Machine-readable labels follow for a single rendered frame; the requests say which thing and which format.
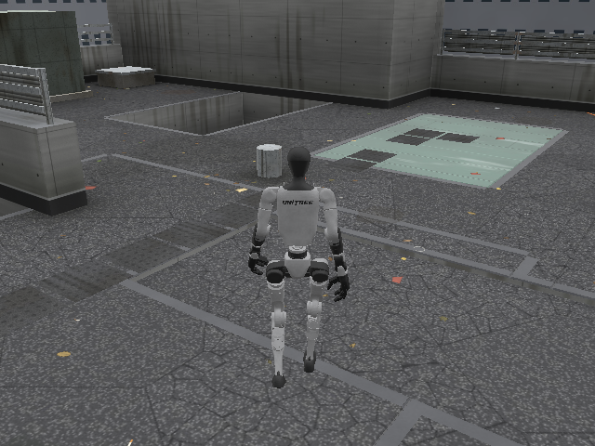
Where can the robot right foot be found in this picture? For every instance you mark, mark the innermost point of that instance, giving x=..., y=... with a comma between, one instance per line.
x=308, y=364

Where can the right robot thigh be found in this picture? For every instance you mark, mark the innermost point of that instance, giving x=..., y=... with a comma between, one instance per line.
x=318, y=280

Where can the right robot hand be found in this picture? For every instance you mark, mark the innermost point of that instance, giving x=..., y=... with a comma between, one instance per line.
x=344, y=287

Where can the robot right upper arm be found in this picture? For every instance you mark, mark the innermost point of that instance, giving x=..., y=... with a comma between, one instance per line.
x=330, y=213

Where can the robot left upper arm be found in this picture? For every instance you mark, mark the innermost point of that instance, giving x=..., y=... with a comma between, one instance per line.
x=269, y=195

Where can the left robot hand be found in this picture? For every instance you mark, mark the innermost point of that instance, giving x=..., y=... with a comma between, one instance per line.
x=261, y=262

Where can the robot right forearm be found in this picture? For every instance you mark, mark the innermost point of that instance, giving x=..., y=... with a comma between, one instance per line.
x=336, y=247

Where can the robot left forearm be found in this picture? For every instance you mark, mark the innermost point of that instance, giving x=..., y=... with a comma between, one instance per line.
x=256, y=244

